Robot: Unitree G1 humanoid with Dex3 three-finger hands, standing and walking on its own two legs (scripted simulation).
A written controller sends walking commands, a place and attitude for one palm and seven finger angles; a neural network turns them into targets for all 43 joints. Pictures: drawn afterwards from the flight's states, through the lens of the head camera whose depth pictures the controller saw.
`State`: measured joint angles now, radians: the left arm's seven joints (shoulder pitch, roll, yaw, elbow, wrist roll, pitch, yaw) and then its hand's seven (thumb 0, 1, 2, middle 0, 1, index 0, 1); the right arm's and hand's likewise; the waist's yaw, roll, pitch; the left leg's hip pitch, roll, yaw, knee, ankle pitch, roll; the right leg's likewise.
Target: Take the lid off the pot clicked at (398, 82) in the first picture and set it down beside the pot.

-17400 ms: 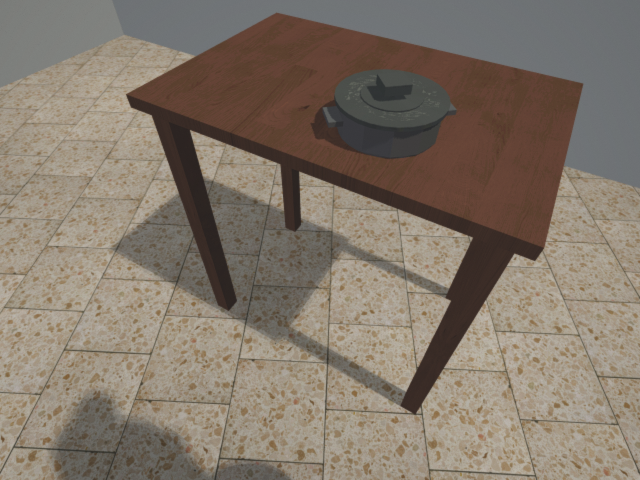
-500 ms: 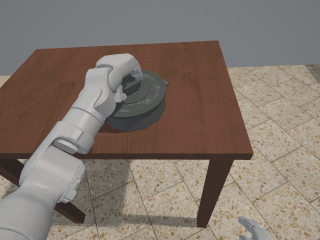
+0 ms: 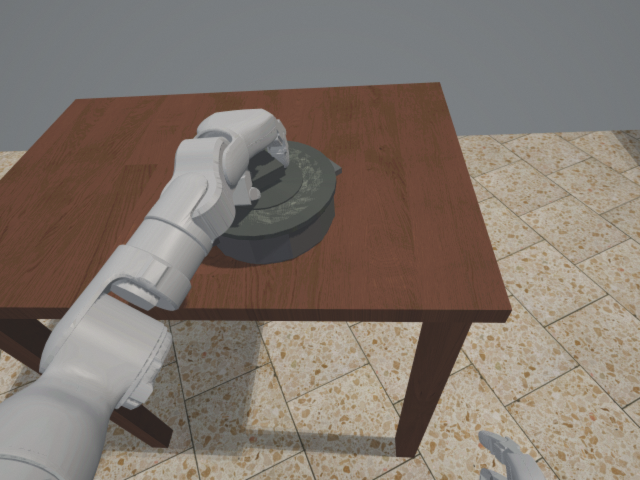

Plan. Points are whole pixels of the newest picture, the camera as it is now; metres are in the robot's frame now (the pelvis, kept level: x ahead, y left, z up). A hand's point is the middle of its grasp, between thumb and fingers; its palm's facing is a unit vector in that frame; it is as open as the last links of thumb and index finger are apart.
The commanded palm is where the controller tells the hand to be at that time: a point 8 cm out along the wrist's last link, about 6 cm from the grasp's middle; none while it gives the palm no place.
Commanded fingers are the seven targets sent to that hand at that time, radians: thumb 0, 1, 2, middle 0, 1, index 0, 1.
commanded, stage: close the fingers and squeeze the knob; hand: left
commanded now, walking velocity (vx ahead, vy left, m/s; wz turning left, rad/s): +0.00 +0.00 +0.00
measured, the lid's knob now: (260, 169) +0.48 +0.08 +0.15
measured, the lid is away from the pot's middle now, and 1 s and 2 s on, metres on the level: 0.00 0.00 0.00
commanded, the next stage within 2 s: lift the lid straight up in 0.76 s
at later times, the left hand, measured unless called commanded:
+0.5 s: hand (250, 177) +0.44 +0.09 +0.17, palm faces -0.26 -0.04 -0.96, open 8.7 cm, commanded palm +0.42 +0.10 +0.24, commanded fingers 0.00 0.28 1.20 -0.81 -0.83 -0.78 -0.82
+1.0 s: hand (247, 178) +0.44 +0.09 +0.17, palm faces -0.25 -0.06 -0.97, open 8.7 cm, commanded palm +0.42 +0.11 +0.25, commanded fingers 0.00 0.41 1.25 -0.88 -0.87 -0.86 -0.84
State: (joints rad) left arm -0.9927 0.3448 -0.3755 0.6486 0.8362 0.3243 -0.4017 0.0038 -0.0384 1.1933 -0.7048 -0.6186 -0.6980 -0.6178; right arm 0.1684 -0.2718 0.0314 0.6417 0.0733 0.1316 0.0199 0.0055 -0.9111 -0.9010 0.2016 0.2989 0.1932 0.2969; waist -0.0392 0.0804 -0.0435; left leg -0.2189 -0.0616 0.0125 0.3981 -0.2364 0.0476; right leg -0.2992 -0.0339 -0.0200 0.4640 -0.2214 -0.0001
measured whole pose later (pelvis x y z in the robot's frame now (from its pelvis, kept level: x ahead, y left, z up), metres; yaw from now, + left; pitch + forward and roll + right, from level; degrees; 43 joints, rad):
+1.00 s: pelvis +0.00 +0.00 +0.00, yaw +0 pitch +2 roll +1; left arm -0.95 0.37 -0.36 0.60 0.82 0.32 -0.41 0.00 0.03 1.09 -0.68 -0.77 -0.65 -0.75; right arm 0.15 -0.27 0.04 0.64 0.07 0.13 0.01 0.01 -0.91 -0.90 0.20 0.30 0.19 0.30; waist -0.04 0.08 -0.03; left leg -0.20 -0.05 0.02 0.39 -0.23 0.04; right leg -0.28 -0.03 -0.02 0.45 -0.21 0.00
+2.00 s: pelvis -0.01 +0.00 +0.00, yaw +0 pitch +2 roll +1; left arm -1.15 0.40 -0.36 0.62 0.82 0.33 -0.49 -0.03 0.01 1.07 -0.71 -0.77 -0.67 -0.74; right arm 0.14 -0.27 0.05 0.65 0.07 0.09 0.01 0.01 -0.91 -0.90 0.20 0.30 0.19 0.30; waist -0.02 0.08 -0.03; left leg -0.19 -0.07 0.01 0.37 -0.20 0.05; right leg -0.28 -0.04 -0.02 0.44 -0.20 0.00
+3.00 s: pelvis -0.01 +0.01 +0.00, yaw +1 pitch +3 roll +1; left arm -1.34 0.44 -0.39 0.67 0.84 0.38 -0.57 -0.03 0.01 1.07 -0.72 -0.77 -0.68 -0.74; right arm 0.15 -0.27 0.06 0.66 0.08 0.04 0.00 0.01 -0.91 -0.90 0.20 0.30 0.19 0.30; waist -0.02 0.07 -0.04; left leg -0.21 -0.08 0.00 0.35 -0.20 0.06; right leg -0.29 -0.05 -0.02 0.43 -0.19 0.01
